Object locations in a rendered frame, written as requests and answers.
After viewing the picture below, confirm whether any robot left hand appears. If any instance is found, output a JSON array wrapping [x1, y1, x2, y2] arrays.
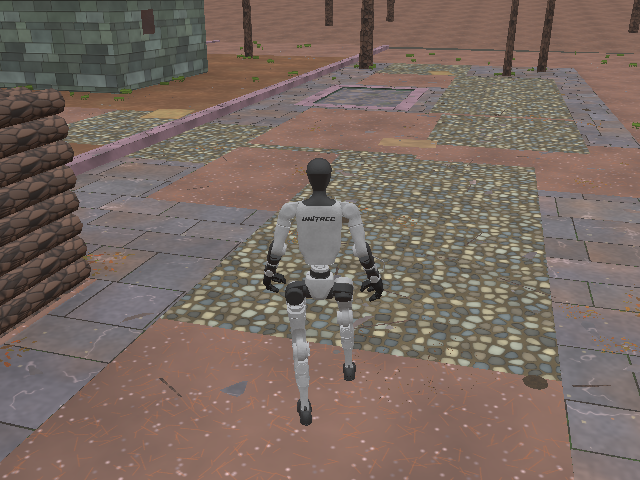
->
[[263, 273, 286, 293]]

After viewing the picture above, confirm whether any robot left forearm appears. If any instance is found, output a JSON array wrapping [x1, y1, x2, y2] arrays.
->
[[264, 240, 282, 277]]

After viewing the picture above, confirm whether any robot right hand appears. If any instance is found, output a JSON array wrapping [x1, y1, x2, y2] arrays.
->
[[360, 278, 384, 302]]

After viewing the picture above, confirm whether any left robot upper arm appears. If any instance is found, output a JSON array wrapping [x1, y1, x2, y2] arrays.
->
[[271, 201, 299, 256]]

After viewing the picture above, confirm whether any robot left shin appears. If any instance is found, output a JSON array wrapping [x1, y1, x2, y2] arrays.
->
[[292, 343, 310, 411]]

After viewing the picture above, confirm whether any robot right forearm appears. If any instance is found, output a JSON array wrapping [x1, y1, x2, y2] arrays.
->
[[359, 242, 381, 283]]

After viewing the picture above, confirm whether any left robot foot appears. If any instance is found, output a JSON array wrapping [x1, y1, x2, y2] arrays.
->
[[297, 399, 312, 426]]

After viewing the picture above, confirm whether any right robot upper arm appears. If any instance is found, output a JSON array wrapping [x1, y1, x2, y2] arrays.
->
[[340, 201, 368, 258]]

